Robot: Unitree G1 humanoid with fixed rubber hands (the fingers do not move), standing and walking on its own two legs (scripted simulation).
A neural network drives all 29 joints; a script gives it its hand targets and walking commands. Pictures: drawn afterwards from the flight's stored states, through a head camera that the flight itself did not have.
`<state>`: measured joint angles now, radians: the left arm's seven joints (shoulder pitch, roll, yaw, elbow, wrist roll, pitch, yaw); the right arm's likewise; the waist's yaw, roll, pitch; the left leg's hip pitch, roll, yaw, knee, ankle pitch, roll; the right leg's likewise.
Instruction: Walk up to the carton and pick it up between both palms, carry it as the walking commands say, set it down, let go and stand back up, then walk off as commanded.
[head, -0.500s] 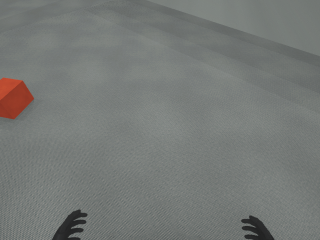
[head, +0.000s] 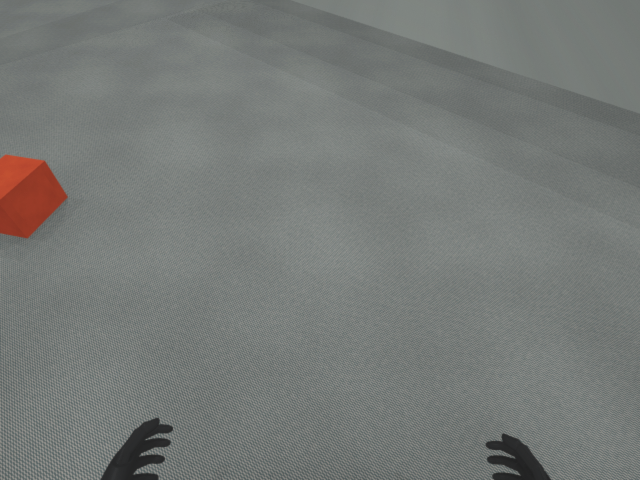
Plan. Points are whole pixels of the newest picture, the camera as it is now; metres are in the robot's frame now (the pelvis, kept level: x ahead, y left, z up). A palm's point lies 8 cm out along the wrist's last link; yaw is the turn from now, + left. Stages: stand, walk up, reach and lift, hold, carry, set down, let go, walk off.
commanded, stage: stand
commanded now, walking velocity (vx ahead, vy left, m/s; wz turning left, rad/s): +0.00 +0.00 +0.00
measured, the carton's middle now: (16, 195) +1.28 +1.34 -0.65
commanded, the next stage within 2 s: walk up in 0.82 s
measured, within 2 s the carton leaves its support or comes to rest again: neither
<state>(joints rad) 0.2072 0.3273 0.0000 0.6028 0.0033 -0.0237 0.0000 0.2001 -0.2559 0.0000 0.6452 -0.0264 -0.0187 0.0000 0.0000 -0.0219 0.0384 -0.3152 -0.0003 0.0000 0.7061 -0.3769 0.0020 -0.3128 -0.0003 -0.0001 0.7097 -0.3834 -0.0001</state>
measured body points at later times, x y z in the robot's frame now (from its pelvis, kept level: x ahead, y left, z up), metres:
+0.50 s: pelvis -0.01 +0.00 +0.00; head +0.00 +0.01 +0.45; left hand +0.15 +0.27 -0.09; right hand +0.14 -0.25 -0.09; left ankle +0.00 +0.12 -0.72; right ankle +0.00 -0.12 -0.72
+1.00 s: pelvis -0.03 +0.00 +0.00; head -0.03 +0.01 +0.45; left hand +0.12 +0.27 -0.09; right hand +0.11 -0.26 -0.10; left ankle +0.00 +0.12 -0.72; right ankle +0.00 -0.12 -0.72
